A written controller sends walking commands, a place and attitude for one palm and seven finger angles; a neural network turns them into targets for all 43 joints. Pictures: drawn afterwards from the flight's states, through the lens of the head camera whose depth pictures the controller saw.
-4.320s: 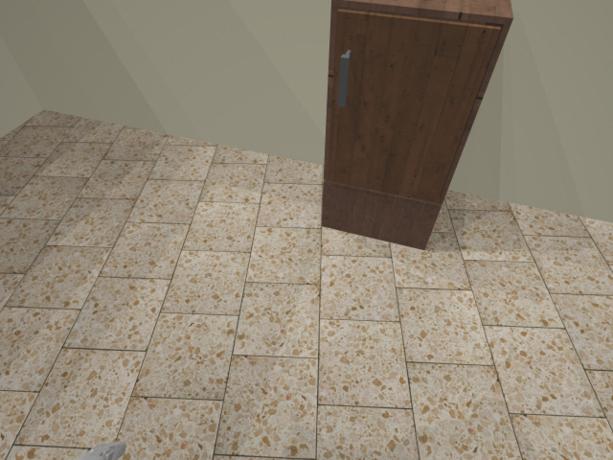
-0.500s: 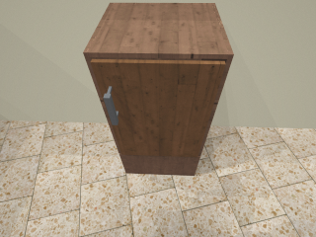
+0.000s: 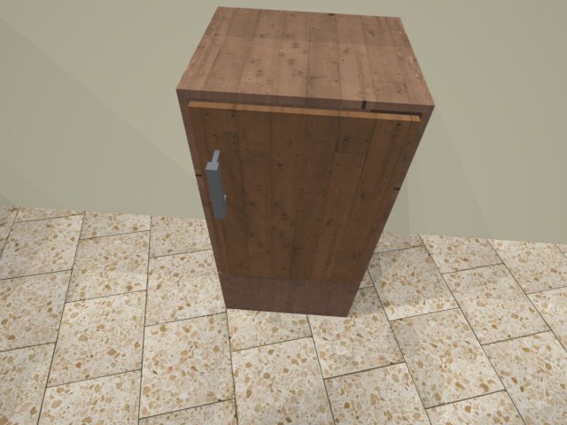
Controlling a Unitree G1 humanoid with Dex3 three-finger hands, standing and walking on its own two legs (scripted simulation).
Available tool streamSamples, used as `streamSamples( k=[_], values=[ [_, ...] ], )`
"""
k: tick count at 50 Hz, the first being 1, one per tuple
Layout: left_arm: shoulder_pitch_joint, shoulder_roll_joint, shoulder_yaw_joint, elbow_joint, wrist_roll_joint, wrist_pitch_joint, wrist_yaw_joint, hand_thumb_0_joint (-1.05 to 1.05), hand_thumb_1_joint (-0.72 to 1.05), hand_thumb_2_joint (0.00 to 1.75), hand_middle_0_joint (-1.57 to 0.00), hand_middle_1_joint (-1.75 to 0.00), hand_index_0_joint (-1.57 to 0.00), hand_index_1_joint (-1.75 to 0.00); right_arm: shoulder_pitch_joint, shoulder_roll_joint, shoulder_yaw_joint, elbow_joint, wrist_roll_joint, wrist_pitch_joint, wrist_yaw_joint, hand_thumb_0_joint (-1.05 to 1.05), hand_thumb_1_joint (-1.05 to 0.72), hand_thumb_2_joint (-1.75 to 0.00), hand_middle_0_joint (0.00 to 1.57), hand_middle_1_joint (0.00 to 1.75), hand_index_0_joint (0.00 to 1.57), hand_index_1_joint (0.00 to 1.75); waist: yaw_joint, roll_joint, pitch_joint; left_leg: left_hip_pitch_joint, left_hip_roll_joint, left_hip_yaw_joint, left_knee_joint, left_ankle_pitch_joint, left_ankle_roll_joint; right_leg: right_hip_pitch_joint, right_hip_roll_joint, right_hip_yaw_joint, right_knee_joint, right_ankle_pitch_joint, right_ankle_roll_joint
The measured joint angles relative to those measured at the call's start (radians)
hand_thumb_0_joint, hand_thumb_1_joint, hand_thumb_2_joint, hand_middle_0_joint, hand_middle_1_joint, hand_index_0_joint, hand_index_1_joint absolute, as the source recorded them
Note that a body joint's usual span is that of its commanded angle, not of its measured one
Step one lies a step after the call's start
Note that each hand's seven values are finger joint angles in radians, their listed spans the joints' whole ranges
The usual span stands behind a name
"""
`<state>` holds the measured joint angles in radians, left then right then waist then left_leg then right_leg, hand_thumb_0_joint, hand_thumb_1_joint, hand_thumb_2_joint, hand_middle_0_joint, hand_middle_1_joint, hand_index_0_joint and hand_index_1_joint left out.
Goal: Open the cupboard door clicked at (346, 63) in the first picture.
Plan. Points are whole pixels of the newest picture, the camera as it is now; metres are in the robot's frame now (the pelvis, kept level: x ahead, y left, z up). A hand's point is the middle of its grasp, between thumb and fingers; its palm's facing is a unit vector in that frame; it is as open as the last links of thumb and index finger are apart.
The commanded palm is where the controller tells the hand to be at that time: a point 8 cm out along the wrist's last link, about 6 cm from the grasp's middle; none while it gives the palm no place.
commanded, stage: come to a stop and stand still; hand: left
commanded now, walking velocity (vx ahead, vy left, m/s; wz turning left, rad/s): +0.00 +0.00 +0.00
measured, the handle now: (218, 185) +0.57 +0.17 -0.05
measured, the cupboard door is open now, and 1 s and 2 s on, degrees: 0 0 0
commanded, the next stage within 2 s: look again from close up in 1.34 s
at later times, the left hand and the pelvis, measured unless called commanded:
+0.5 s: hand out of the picture -0.04 +0.14 -0.18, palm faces +0.06 -0.98 -0.17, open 7.4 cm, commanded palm none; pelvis -0.04 -0.03 +0.00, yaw +2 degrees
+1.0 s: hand out of the picture -0.04 +0.16 -0.18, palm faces +0.06 -0.98 -0.17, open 7.4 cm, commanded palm none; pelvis -0.03 -0.01 +0.00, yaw +1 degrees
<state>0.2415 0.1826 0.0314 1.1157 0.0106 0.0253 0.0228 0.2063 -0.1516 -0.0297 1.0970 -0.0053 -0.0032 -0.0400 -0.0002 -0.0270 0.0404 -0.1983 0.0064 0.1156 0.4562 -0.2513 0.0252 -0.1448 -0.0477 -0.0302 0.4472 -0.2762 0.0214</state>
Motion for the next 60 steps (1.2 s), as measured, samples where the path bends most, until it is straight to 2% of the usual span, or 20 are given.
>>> streamSamples(
  k=[3, 7, 10, 20, 35, 60],
  values=[
    [0.010, -0.023, -0.013, 0.014, 0.000, -0.013, 0.003, 0.00, 0.91, 0.90, -0.20, -0.30, -0.20, -0.29, 0.009, -0.011, 0.000, 0.023, 0.004, 0.007, 0.001, 0.01, -0.93, -0.90, 0.21, 0.30, 0.20, 0.30, -0.006, 0.033, -0.004, 0.015, 0.016, -0.010, -0.014, 0.011, -0.013, 0.017, 0.018, -0.011, -0.012, -0.011, -0.009],
    [0.036, -0.050, -0.035, -0.015, 0.007, -0.048, 0.027, 0.00, 0.91, 0.90, -0.20, -0.30, -0.20, -0.29, 0.035, -0.030, 0.015, -0.021, -0.002, 0.006, 0.017, 0.01, -0.92, -0.90, 0.20, 0.30, 0.20, 0.30, -0.013, 0.066, 0.000, -0.029, 0.043, -0.023, 0.045, -0.002, -0.024, -0.012, 0.041, -0.021, 0.018, -0.012, -0.024],
    [0.055, -0.048, -0.039, -0.032, 0.005, -0.051, 0.025, 0.01, 0.92, 0.90, -0.20, -0.30, -0.20, -0.29, 0.062, -0.025, 0.019, -0.043, -0.004, 0.002, 0.019, 0.01, -0.92, -0.90, 0.20, 0.30, 0.20, 0.30, -0.019, 0.060, -0.006, -0.039, 0.043, -0.033, 0.063, -0.002, -0.028, -0.025, 0.041, -0.031, 0.051, -0.025, -0.033],
    [0.087, -0.038, -0.040, -0.066, 0.004, -0.038, 0.011, 0.01, 0.91, 0.90, -0.20, -0.30, -0.20, -0.30, 0.108, 0.000, 0.029, -0.047, -0.009, 0.015, 0.027, 0.01, -0.92, -0.90, 0.20, 0.30, 0.20, 0.30, -0.012, 0.033, -0.033, -0.061, 0.047, -0.048, 0.072, 0.019, -0.036, -0.050, 0.044, -0.045, 0.077, -0.021, -0.047],
    [0.092, -0.028, -0.035, -0.062, 0.003, -0.035, 0.006, 0.00, 0.91, 0.90, -0.20, -0.30, -0.20, -0.29, 0.118, 0.017, 0.037, -0.019, -0.005, 0.003, 0.023, 0.01, -0.91, -0.90, 0.20, 0.30, 0.20, 0.30, 0.001, 0.006, -0.031, -0.071, 0.037, -0.047, 0.041, 0.044, -0.026, -0.058, 0.036, -0.045, 0.044, 0.007, -0.036],
    [0.073, -0.027, -0.036, -0.026, 0.005, -0.040, 0.006, 0.00, 0.91, 0.90, -0.20, -0.30, -0.20, -0.29, 0.050, -0.012, 0.037, 0.006, 0.000, -0.012, 0.017, 0.01, -0.92, -0.90, 0.20, 0.30, 0.20, 0.30, 0.012, 0.010, -0.023, -0.031, 0.014, -0.024, -0.004, 0.041, -0.006, -0.026, 0.016, -0.024, 0.002, 0.011, -0.012]
  ],
)
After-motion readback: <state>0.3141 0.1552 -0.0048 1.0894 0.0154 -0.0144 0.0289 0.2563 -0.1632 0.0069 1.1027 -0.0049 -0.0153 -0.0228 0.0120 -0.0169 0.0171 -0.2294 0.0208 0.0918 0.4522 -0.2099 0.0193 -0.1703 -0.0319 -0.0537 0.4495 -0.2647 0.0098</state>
